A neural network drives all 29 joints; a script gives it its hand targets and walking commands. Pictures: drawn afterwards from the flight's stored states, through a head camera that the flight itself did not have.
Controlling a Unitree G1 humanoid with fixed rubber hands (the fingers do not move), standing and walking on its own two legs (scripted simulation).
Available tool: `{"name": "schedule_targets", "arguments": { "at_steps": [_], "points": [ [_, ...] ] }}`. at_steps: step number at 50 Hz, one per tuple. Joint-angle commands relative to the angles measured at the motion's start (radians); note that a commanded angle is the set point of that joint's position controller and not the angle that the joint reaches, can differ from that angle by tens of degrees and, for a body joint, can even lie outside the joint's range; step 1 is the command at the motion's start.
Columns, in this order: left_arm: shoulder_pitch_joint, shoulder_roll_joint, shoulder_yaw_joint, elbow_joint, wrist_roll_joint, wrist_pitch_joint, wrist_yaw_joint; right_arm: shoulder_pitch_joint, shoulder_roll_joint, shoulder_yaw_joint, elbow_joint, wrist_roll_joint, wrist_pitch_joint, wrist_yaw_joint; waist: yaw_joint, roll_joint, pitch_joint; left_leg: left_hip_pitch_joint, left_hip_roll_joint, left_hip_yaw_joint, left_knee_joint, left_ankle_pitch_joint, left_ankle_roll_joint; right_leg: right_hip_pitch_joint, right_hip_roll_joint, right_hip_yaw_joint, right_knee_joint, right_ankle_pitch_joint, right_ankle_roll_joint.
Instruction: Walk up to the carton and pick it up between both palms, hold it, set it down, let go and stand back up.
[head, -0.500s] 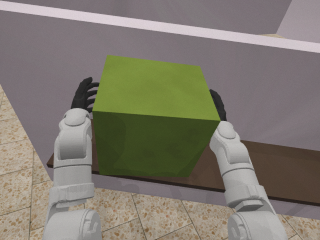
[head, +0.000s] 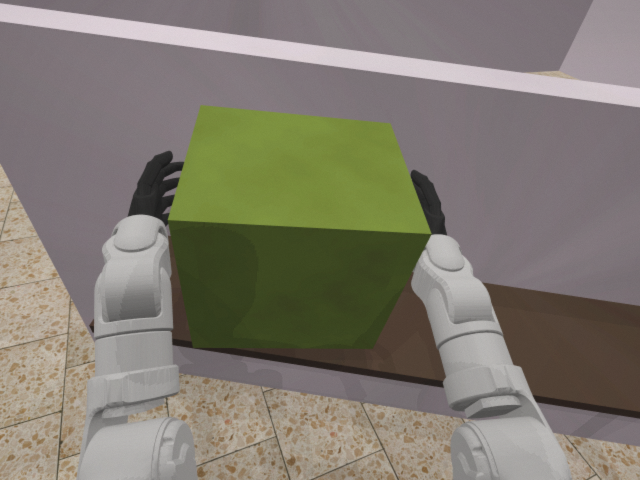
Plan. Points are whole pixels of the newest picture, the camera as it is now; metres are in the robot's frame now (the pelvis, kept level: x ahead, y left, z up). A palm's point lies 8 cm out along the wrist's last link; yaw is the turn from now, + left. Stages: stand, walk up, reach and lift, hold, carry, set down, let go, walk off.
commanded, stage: hold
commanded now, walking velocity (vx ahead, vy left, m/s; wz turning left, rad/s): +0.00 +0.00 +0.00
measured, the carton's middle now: (292, 234) +0.38 +0.02 +0.14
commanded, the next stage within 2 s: none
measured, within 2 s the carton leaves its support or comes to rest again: neither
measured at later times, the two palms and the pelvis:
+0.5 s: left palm (147, 219) +0.35 +0.19 +0.18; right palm (423, 237) +0.35 -0.14 +0.17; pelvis +0.01 +0.01 +0.00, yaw +0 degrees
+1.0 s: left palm (144, 223) +0.35 +0.19 +0.18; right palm (424, 242) +0.34 -0.14 +0.17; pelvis -0.01 +0.01 +0.00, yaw -1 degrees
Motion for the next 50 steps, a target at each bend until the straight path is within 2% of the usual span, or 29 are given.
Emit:
{"name": "schedule_targets", "arguments": {
  "at_steps": [1,3,5,6,7,10,12,13,15,17,18,21,23,24,25,27,29,31,32,34,37,40,43,45,46,50],
  "points": [
    [-0.59,-0.421,-0.47,-0.127,-0.156,-0.055,-0.139,-0.726,0.451,0.352,-0.346,0.084,-0.078,0.093,-0.029,0.093,-0.4,0.14,-0.027,-0.022,-0.018,0.028,0.015,0.017,-0.072,0.099,-0.068,0.197,0.13],
    [-0.568,-0.416,-0.465,-0.123,-0.156,-0.055,-0.136,-0.732,0.454,0.38,-0.371,0.089,-0.08,0.087,-0.019,0.077,-0.418,0.138,-0.027,-0.027,-0.006,0.077,0.017,0.048,-0.064,0.095,-0.055,0.261,0.135],
    [-0.55,-0.415,-0.472,-0.13,-0.152,-0.054,-0.137,-0.697,0.453,0.382,-0.362,0.099,-0.073,0.084,-0.02,0.102,-0.394,0.141,-0.027,-0.027,-0.008,0.099,0.007,0.05,-0.061,0.098,-0.053,0.29,0.129],
    [-0.53,-0.409,-0.451,-0.127,-0.143,-0.054,-0.14,-0.689,0.46,0.405,-0.378,0.109,-0.074,0.082,0.0,0.087,-0.406,0.139,-0.026,-0.032,-0.008,0.1,0.009,0.066,-0.065,0.097,-0.047,0.311,0.137],
    [-0.525,-0.406,-0.468,-0.148,-0.15,-0.058,-0.142,-0.682,0.467,0.414,-0.395,0.119,-0.073,0.079,-0.009,0.091,-0.415,0.133,-0.032,-0.025,0.0,0.123,0.012,0.091,-0.063,0.1,-0.044,0.352,0.137],
    [-0.538,-0.417,-0.495,-0.202,-0.162,-0.063,-0.137,-0.676,0.457,0.427,-0.423,0.126,-0.072,0.077,-0.017,0.119,-0.449,0.166,-0.025,-0.032,0.007,0.15,-0.005,0.073,-0.052,0.089,-0.039,0.336,0.129],
    [-0.532,-0.411,-0.497,-0.202,-0.154,-0.053,-0.13,-0.66,0.438,0.411,-0.397,0.127,-0.062,0.079,-0.008,0.13,-0.395,0.181,-0.021,-0.03,0.008,0.146,-0.014,0.037,-0.046,0.081,-0.045,0.292,0.118],
    [-0.519,-0.402,-0.493,-0.192,-0.148,-0.047,-0.13,-0.645,0.43,0.407,-0.399,0.116,-0.061,0.08,-0.02,0.137,-0.385,0.189,-0.021,-0.029,0.004,0.134,-0.015,0.031,-0.054,0.082,-0.051,0.278,0.122],
    [-0.505,-0.407,-0.473,-0.174,-0.135,-0.033,-0.132,-0.656,0.423,0.388,-0.396,0.108,-0.055,0.086,-0.003,0.113,-0.342,0.177,-0.019,-0.023,-0.011,0.092,-0.008,0.009,-0.046,0.075,-0.067,0.203,0.115],
    [-0.496,-0.412,-0.479,-0.188,-0.144,-0.029,-0.134,-0.659,0.42,0.398,-0.419,0.114,-0.058,0.09,0.002,0.11,-0.361,0.166,-0.019,-0.026,-0.015,0.104,-0.006,0.013,-0.05,0.078,-0.061,0.217,0.115],
    [-0.497,-0.42,-0.492,-0.202,-0.145,-0.028,-0.133,-0.66,0.423,0.405,-0.434,0.118,-0.062,0.091,-0.008,0.123,-0.379,0.178,-0.018,-0.025,-0.006,0.145,-0.009,0.013,-0.048,0.078,-0.059,0.258,0.117],
    [-0.511,-0.43,-0.532,-0.254,-0.165,-0.034,-0.116,-0.658,0.409,0.412,-0.455,0.133,-0.067,0.093,-0.019,0.146,-0.438,0.246,-0.009,-0.037,0.026,0.217,-0.024,-0.003,-0.032,0.067,-0.05,0.273,0.105],
    [-0.511,-0.433,-0.556,-0.274,-0.183,-0.034,-0.107,-0.64,0.399,0.41,-0.461,0.136,-0.062,0.095,-0.022,0.145,-0.436,0.273,-0.003,-0.044,0.03,0.234,-0.033,-0.031,-0.027,0.063,-0.054,0.26,0.098],
    [-0.51,-0.435,-0.558,-0.288,-0.184,-0.033,-0.107,-0.627,0.393,0.402,-0.455,0.131,-0.062,0.096,-0.033,0.143,-0.449,0.282,0.001,-0.04,0.037,0.245,-0.034,-0.033,-0.027,0.061,-0.058,0.266,0.098],
    [-0.475,-0.418,-0.537,-0.267,-0.167,-0.029,-0.108,-0.617,0.386,0.408,-0.463,0.133,-0.061,0.095,-0.017,0.121,-0.436,0.282,-0.004,-0.037,0.035,0.252,-0.027,-0.017,-0.025,0.06,-0.061,0.286,0.105],
    [-0.422,-0.402,-0.508,-0.225,-0.155,-0.015,-0.122,-0.6,0.389,0.409,-0.45,0.123,-0.051,0.087,-0.026,0.088,-0.401,0.251,-0.006,-0.035,0.025,0.228,-0.019,0.007,-0.032,0.073,-0.06,0.321,0.111],
    [-0.423,-0.398,-0.498,-0.229,-0.144,-0.004,-0.134,-0.591,0.384,0.409,-0.436,0.125,-0.043,0.079,-0.025,0.091,-0.356,0.212,-0.012,-0.029,0.011,0.185,-0.013,0.028,-0.041,0.083,-0.059,0.316,0.115],
    [-0.44,-0.401,-0.475,-0.22,-0.131,0.003,-0.143,-0.591,0.371,0.396,-0.401,0.114,-0.035,0.082,-0.022,0.096,-0.326,0.191,-0.012,-0.027,-0.007,0.14,-0.015,0.032,-0.037,0.072,-0.067,0.249,0.113],
    [-0.453,-0.415,-0.472,-0.229,-0.136,0.002,-0.144,-0.613,0.387,0.392,-0.42,0.115,-0.04,0.086,-0.023,0.095,-0.334,0.2,-0.008,-0.022,-0.006,0.15,-0.013,0.018,-0.032,0.069,-0.068,0.235,0.109],
    [-0.48,-0.413,-0.501,-0.262,-0.153,-0.01,-0.139,-0.627,0.399,0.401,-0.449,0.126,-0.05,0.095,-0.017,0.104,-0.359,0.2,-0.012,-0.027,0.0,0.174,-0.015,0.02,-0.04,0.071,-0.06,0.262,0.108],
    [-0.501,-0.415,-0.5,-0.247,-0.143,-0.013,-0.127,-0.643,0.396,0.399,-0.434,0.13,-0.053,0.1,-0.016,0.13,-0.36,0.215,-0.01,-0.026,0.004,0.159,-0.019,0.004,-0.034,0.072,-0.062,0.239,0.106],
    [-0.516,-0.407,-0.476,-0.189,-0.134,-0.011,-0.126,-0.667,0.391,0.365,-0.385,0.097,-0.055,0.114,0.002,0.108,-0.307,0.191,-0.005,-0.021,-0.027,0.04,-0.004,-0.043,-0.035,0.06,-0.085,0.086,0.094],
    [-0.538,-0.417,-0.46,-0.149,-0.136,-0.01,-0.127,-0.683,0.399,0.325,-0.347,0.069,-0.064,0.13,-0.005,0.1,-0.294,0.168,-0.001,-0.016,-0.046,-0.027,0.006,-0.072,-0.049,0.068,-0.098,0.007,0.092],
    [-0.579,-0.414,-0.47,-0.143,-0.141,-0.018,-0.124,-0.708,0.413,0.314,-0.333,0.051,-0.074,0.131,-0.018,0.094,-0.321,0.18,-0.008,-0.016,-0.04,-0.038,0.01,-0.069,-0.057,0.077,-0.099,0.019,0.094],
    [-0.583,-0.424,-0.463,-0.135,-0.143,-0.02,-0.12,-0.716,0.413,0.31,-0.324,0.049,-0.078,0.132,-0.008,0.095,-0.341,0.182,-0.001,-0.02,-0.038,-0.031,0.014,-0.068,-0.052,0.073,-0.095,0.022,0.092],
    [-0.588,-0.436,-0.473,-0.097,-0.142,-0.029,-0.11,-0.743,0.408,0.302,-0.306,0.049,-0.095,0.138,-0.008,0.114,-0.367,0.199,0.0,-0.023,-0.035,-0.016,0.009,-0.063,-0.051,0.07,-0.09,0.024,0.091]
  ]
}}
